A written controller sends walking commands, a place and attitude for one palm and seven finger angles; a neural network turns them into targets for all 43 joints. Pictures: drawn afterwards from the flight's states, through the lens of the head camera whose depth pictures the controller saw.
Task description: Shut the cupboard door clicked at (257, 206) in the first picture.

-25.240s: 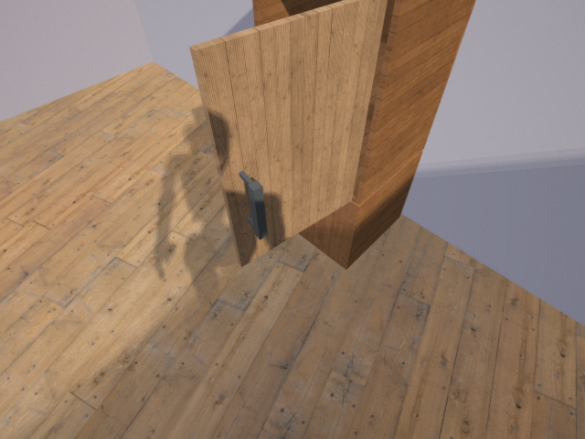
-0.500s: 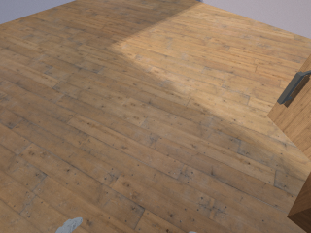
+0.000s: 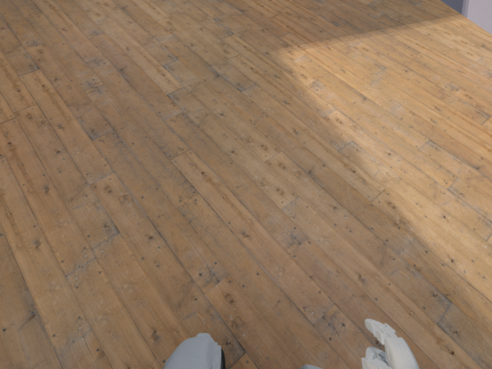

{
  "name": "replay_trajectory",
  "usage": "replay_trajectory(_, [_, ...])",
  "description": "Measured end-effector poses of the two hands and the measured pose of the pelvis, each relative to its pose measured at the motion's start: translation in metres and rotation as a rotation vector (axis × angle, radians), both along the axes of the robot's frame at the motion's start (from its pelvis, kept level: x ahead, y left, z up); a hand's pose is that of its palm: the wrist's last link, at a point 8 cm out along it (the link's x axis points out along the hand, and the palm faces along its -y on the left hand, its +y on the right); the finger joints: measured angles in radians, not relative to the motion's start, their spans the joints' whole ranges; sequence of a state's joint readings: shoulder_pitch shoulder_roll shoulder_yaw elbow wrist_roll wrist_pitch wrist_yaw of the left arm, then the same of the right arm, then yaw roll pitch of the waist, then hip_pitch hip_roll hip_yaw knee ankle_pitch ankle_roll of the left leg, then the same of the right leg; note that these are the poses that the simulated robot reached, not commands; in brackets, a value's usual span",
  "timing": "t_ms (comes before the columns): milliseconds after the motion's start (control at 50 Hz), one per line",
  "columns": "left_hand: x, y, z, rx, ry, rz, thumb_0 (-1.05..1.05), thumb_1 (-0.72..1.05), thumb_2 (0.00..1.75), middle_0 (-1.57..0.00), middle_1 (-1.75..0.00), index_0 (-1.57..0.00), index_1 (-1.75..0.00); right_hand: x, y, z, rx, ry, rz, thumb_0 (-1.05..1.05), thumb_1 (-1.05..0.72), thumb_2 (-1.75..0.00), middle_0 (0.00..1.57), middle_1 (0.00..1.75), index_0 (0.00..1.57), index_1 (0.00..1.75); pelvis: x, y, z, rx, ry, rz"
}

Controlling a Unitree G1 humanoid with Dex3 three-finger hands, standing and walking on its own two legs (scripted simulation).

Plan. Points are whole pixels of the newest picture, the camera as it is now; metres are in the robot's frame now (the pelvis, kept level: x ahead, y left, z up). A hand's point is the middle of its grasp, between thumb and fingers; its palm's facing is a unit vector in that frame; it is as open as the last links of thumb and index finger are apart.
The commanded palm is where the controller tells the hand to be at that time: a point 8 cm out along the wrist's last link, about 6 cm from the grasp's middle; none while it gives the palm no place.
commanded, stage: turn to face it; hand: left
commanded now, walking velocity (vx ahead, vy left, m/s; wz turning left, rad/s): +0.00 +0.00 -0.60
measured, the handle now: out of the picture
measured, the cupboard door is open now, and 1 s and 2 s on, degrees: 66 66 66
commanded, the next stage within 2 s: none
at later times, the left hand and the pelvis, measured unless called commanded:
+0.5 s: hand (171, 336) +0.17 +0.15 -0.14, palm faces -0.14 -0.97 -0.22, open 7.3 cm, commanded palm none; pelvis +0.09 -0.02 +0.02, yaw -12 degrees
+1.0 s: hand (189, 248) +0.34 +0.14 -0.13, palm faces -0.46 -0.86 -0.22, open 7.4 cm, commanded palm none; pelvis +0.12 +0.01 +0.03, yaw -30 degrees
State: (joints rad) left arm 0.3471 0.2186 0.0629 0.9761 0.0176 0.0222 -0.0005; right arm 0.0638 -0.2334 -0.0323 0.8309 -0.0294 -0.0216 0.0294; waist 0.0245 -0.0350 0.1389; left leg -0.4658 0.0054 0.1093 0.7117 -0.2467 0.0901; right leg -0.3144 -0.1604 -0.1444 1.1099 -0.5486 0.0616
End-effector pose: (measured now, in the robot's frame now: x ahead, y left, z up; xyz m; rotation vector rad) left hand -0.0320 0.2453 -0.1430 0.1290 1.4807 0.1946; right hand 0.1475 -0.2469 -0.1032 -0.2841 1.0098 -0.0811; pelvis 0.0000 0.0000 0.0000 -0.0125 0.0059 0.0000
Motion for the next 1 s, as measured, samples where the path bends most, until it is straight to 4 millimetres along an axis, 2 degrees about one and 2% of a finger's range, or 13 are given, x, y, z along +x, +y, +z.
replay_trajectory(100, [0.072,0.012,0.015,0.03,-0.145,-0.016,0.01,0.91,0.9,-0.2,-0.3,-0.2,-0.3,0.004,0.012,0.007,-0.01,0.049,-0.006,0.0,-0.91,-0.9,0.2,0.3,0.2,0.29,0.021,0.004,0.015,0.0,-0.001,0.006])
replay_trajectory(180, [0.121,0.003,0.028,0.02,-0.221,-0.053,0.01,0.91,0.9,-0.19,-0.3,-0.2,-0.3,-0.006,0.022,0.006,0.031,0.103,-0.051,0.0,-0.91,-0.9,0.2,0.3,0.21,0.29,0.039,0.002,0.025,-0.002,-0.007,-0.015])
replay_trajectory(240, [0.147,-0.011,0.032,0.001,-0.233,-0.092,0.0,0.91,0.9,-0.19,-0.3,-0.2,-0.3,-0.012,0.017,0.002,0.052,0.118,-0.125,-0.01,-0.93,-0.9,0.21,0.3,0.21,0.3,0.053,-0.002,0.026,0.0,-0.013,-0.051])
replay_trajectory(340, [0.181,-0.037,0.028,-0.014,-0.225,-0.165,0.0,0.91,0.9,-0.19,-0.3,-0.2,-0.3,-0.026,-0.006,-0.015,0.075,0.16,-0.231,-0.01,-0.93,-0.9,0.21,0.3,0.21,0.3,0.072,-0.016,0.018,0.018,-0.014,-0.128])
replay_trajectory(400, [0.194,-0.048,0.026,-0.007,-0.215,-0.207,0.0,0.91,0.9,-0.2,-0.3,-0.2,-0.3,-0.036,-0.023,-0.025,0.076,0.197,-0.295,-0.01,-0.92,-0.9,0.21,0.3,0.21,0.3,0.079,-0.023,0.013,0.011,-0.002,-0.166])
replay_trajectory(540, [0.213,-0.049,0.035,0.006,-0.174,-0.255,0.0,0.91,0.9,-0.2,-0.3,-0.2,-0.3,-0.047,-0.038,-0.008,0.041,0.241,-0.376,0.0,-0.92,-0.9,0.2,0.3,0.2,0.29,0.092,-0.024,0.026,0.02,0.017,-0.228])
replay_trajectory(680, [0.25,-0.027,0.028,-0.003,-0.165,-0.326,0.01,0.9,0.9,-0.2,-0.3,-0.2,-0.3,-0.033,-0.028,0.004,0.01,0.179,-0.434,0.0,-0.91,-0.9,0.2,0.3,0.2,0.29,0.108,-0.007,0.025,0.015,0.028,-0.306])
replay_trajectory(740, [0.273,-0.016,0.017,-0.014,-0.175,-0.357,0.01,0.9,0.9,-0.2,-0.3,-0.2,-0.3,-0.028,-0.018,0.006,-0.013,0.134,-0.456,0.0,-0.91,-0.9,0.2,0.3,0.2,0.29,0.116,0.006,0.017,0.002,0.029,-0.347])
replay_trajectory(800, [0.3,-0.013,0.02,-0.021,-0.192,-0.415,0.01,0.9,0.9,-0.2,-0.3,-0.2,-0.3,-0.034,-0.005,0.013,-0.017,0.123,-0.475,0.0,-0.91,-0.9,0.2,0.3,0.2,0.29,0.12,0.012,0.021,-0.009,0.019,-0.392])
replay_trajectory(900, [0.347,-0.025,0.035,-0.042,-0.265,-0.501,0.01,0.91,0.9,-0.19,-0.3,-0.2,-0.3,-0.058,0.009,0.02,-0.005,0.158,-0.535,0.0,-0.91,-0.9,0.21,0.3,0.21,0.3,0.124,0.015,0.03,-0.033,0.013,-0.454])
replay_trajectory(1000, [0.383,-0.056,0.045,-0.058,-0.318,-0.612,0.01,0.91,0.9,-0.19,-0.3,-0.2,-0.3,-0.093,0.012,0.014,0.023,0.193,-0.634,0.0,-0.91,-0.9,0.21,0.3,0.21,0.3,0.124,0.011,0.03,-0.035,0.01,-0.525])
